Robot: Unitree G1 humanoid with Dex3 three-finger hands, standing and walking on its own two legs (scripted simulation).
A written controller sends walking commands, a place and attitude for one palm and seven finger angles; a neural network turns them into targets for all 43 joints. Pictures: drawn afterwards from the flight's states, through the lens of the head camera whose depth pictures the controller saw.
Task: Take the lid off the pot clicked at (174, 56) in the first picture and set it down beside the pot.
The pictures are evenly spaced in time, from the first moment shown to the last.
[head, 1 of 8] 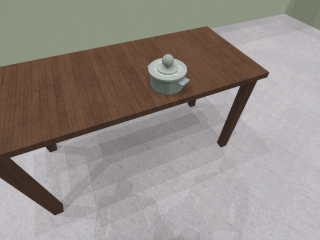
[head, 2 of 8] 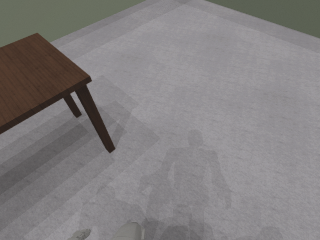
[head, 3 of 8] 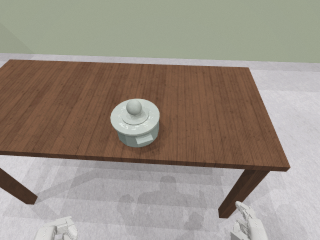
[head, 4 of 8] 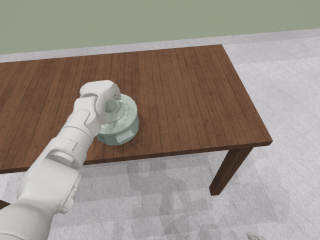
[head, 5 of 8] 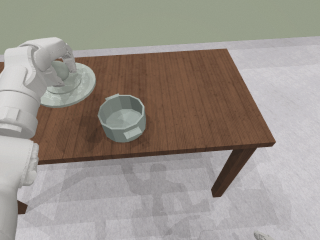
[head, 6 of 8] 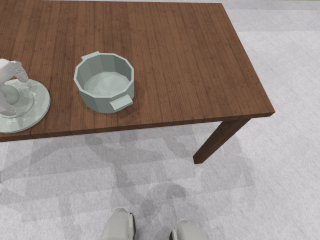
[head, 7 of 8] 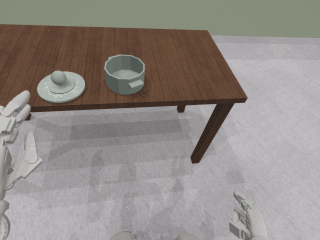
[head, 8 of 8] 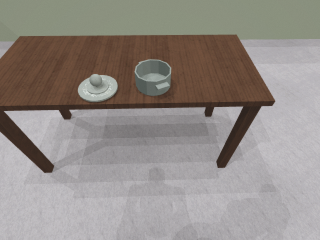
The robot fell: no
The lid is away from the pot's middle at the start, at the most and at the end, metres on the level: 0.00 0.25 0.24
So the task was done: yes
